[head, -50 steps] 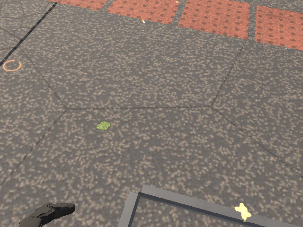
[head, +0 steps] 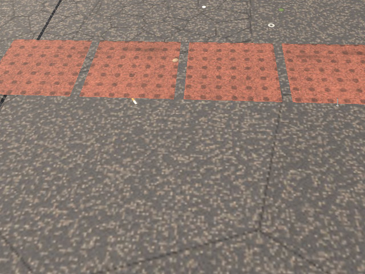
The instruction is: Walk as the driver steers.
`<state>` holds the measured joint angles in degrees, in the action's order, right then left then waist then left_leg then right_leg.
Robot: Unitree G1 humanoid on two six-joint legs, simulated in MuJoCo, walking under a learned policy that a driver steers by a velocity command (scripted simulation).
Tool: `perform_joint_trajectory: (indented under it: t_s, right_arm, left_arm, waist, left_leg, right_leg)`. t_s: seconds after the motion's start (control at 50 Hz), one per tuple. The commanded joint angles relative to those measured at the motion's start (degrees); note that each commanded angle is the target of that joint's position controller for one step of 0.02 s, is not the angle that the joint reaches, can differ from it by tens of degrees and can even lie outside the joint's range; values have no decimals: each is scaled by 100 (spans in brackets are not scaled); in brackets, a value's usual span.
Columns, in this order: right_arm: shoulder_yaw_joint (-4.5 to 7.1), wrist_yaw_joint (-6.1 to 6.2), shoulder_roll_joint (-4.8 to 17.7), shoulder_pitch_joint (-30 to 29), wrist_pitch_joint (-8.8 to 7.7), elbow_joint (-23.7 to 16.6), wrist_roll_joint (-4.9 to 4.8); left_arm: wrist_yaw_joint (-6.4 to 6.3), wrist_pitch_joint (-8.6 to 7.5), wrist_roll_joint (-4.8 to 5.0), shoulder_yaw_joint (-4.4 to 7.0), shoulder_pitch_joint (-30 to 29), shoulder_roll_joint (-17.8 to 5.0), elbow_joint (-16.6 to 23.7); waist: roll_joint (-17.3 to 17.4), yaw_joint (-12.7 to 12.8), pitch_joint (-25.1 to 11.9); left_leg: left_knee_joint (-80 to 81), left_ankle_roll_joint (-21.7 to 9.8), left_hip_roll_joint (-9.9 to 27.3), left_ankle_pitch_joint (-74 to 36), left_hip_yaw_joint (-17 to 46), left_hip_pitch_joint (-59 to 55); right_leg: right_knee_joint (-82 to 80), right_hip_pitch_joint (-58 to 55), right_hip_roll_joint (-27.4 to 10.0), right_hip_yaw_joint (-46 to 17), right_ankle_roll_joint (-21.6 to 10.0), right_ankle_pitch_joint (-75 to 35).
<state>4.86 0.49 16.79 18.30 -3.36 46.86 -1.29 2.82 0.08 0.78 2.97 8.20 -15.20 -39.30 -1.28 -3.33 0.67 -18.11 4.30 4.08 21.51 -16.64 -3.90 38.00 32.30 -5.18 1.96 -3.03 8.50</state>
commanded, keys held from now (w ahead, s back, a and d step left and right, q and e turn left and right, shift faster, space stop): w+e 0.16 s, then e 0.12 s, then no key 0.72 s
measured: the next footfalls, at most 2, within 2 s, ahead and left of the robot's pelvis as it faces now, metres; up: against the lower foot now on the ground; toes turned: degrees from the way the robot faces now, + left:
right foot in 0.02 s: +0.17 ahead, -0.11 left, +0.00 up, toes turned -5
left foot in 0.48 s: +0.46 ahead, +0.02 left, +0.00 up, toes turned -16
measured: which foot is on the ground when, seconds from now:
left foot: down 0.00-0.02, up 0.04-0.46, down 0.48-1.00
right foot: up 0.00-0.00, down 0.02-0.50, up 0.52-0.76, down 0.78-1.00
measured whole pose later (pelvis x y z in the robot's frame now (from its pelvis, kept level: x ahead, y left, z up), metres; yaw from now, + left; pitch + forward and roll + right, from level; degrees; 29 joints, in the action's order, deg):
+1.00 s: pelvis +0.33 -0.06 +0.00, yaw -16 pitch -1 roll +0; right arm 1.1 0.1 13.4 7.3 -0.8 49.8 0.6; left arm -1.7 -0.2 -0.9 2.1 16.1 -12.9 -47.3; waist 0.6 -0.3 1.4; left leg -30.4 -0.6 -0.8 10.8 -0.1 18.9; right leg 32.2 11.7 -0.5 -3.1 1.3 19.8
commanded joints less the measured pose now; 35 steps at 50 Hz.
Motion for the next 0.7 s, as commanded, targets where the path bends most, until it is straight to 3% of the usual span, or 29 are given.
perform_joint_trajectory:
  t_s: [0.02,0.04,0.06,0.08,0.1,0.14,0.16,0.18,0.24,0.28,0.32,0.38,0.44,0.46,0.48,0.5,0.52,0.54,0.56,0.58,0.6,0.64,0.68,0.7]
  right_arm:
    - [242,5,1040,-330,64,-295,-92]
    - [113,27,740,-267,35,-410,82]
    - [-125,19,3,134,-111,-780,264]
    - [-60,-24,504,-430,-293,-789,28]
    - [-1,-69,726,-867,-400,-922,-155]
    - [-9,0,669,-937,-501,-847,110]
    - [21,-18,704,-852,-458,-817,139]
    - [35,-33,706,-852,-394,-823,152]
    - [-20,-11,486,-982,-230,-842,245]
    - [-102,-13,300,-1367,-199,-928,256]
    - [-156,-83,219,-1618,-210,-915,202]
    - [-128,-197,344,-1860,-241,-937,151]
    - [-28,-234,586,-1605,-305,-864,225]
    - [-1,-226,609,-1313,-344,-766,267]
    - [27,-199,713,-1080,-389,-708,350]
    - [33,-166,932,-863,-404,-766,471]
    - [-26,-149,775,-722,-326,-694,496]
    - [-111,-183,439,-700,-247,-673,249]
    - [-152,-193,337,-945,-176,-700,149]
    - [-196,-198,286,-1164,-96,-703,175]
    - [-245,-197,221,-1439,-31,-725,201]
    - [-213,-169,353,-1738,86,-692,270]
    - [-184,-109,424,-1617,137,-602,271]
    - [-178,-86,452,-1538,152,-555,246]
  left_arm:
    - [-31,-69,23,454,1179,-968,89]
    - [-133,-32,74,693,2117,-1600,-117]
    - [-149,-101,92,736,1842,-2201,8]
    - [-87,-249,58,569,1766,-1628,232]
    - [-65,-349,6,459,1638,-1296,177]
    - [-89,-382,1,349,1029,-944,262]
    - [-120,-381,-62,286,817,-792,379]
    - [-149,-383,-94,278,686,-785,455]
    - [-290,-374,-55,343,716,-1018,403]
    - [-382,-298,0,375,774,-1081,330]
    - [-445,-214,27,371,841,-1053,272]
    - [-478,-146,12,340,1070,-975,115]
    - [-485,-137,-32,312,924,-881,64]
    - [-478,-133,-33,287,773,-810,78]
    - [-460,-144,-65,245,771,-678,118]
    - [-447,-167,-178,160,1020,-442,208]
    - [-435,-152,-96,82,1957,-279,38]
    - [-413,-83,-78,145,2023,-752,-71]
    - [-426,35,-9,224,1514,-965,-43]
    - [-466,158,-5,230,1166,-944,-19]
    - [-494,270,-39,240,966,-904,24]
    - [-507,357,-50,164,976,-613,-21]
    - [-516,296,-95,99,1010,-413,-139]
    - [-510,270,-95,103,1043,-422,-204]
  waist:
    - [369,955,-453]
    - [-393,1272,-899]
    - [-1825,564,-1355]
    - [-862,943,-1773]
    - [-604,967,-1105]
    - [-148,588,-592]
    - [-229,409,-554]
    - [-239,330,-470]
    - [-23,221,-277]
    - [-147,311,-224]
    - [-382,463,-374]
    - [-455,640,-470]
    - [-497,490,-465]
    - [-451,309,-530]
    - [-233,228,-747]
    - [464,291,-1326]
    - [1634,542,-1949]
    - [1224,479,-2061]
    - [828,390,-1520]
    - [567,394,-1196]
    - [544,450,-816]
    - [950,572,-443]
    - [1059,486,-565]
    - [998,470,-683]
  left_leg:
    - [-1812,-865,1025,-4630,147,568]
    - [-3724,-512,729,-3089,72,1934]
    - [-5573,-138,-435,1130,892,4260]
    - [-6146,-256,-386,1149,2078,4820]
    - [-6136,-435,-166,609,2073,5283]
    - [-5283,-560,254,-203,2117,4797]
    - [-5051,-563,347,-444,2172,4423]
    - [-4862,-500,321,-526,2139,4247]
    - [-4026,-207,90,-785,1908,4096]
    - [-3006,-114,-144,-1456,1796,3853]
    - [-2071,-115,-364,-2310,1697,3414]
    - [-1403,-200,-456,-2871,1806,3092]
    - [-990,-480,-375,-2583,1982,2955]
    - [-665,-603,-405,-2822,1882,2574]
    - [-488,-737,-224,-4022,1916,1869]
    - [-920,-1115,619,-6210,2707,605]
    - [-979,-2258,1850,-7052,4225,-567]
    - [-709,-2383,1881,-5463,4795,-298]
    - [-546,-2164,1632,-3952,4472,137]
    - [-300,-1940,1392,-2731,4217,654]
    - [-62,-1778,1210,-1868,3969,1252]
    - [286,-1480,687,-1125,3273,2132]
    - [248,-1492,533,-1211,2954,2134]
    - [207,-1522,563,-1117,2942,2057]
  right_leg:
    - [-512,-1940,813,618,-465,113]
    - [-709,-3482,182,-618,-794,-19]
    - [-1616,-4854,-1053,-3984,-1817,1460]
    - [-2379,-4996,-1411,-4904,-1869,1894]
    - [-2336,-4656,-1325,-4161,-1639,1314]
    - [-2149,-3402,-850,-2859,-1341,-56]
    - [-2258,-2984,-703,-2558,-1302,-482]
    - [-2346,-2741,-649,-2411,-1323,-1184]
    - [-2269,-2249,-440,-1677,-1279,-3227]
    - [-2114,-1999,-112,-1266,-1031,-3458]
    - [-2006,-1944,57,-1058,-805,-3168]
    - [-1842,-2237,-113,-1356,-681,-2469]
    - [-1240,-2753,-311,-1723,-586,-2398]
    - [-854,-2779,-183,-1689,-492,-2495]
    - [-286,-2649,177,-1564,-301,-2321]
    - [813,-1963,678,-1370,-40,-700]
    - [2288,-857,1152,-1248,357,2898]
    - [2749,-694,929,-1495,509,3229]
    - [3021,-431,744,-1414,647,2933]
    - [2922,-376,608,-1240,719,2666]
    - [2583,-468,469,-1134,767,2490]
    - [1407,-1157,391,-754,783,2223]
    - [586,-1628,423,-552,737,1909]
    - [224,-1823,429,-509,690,1513]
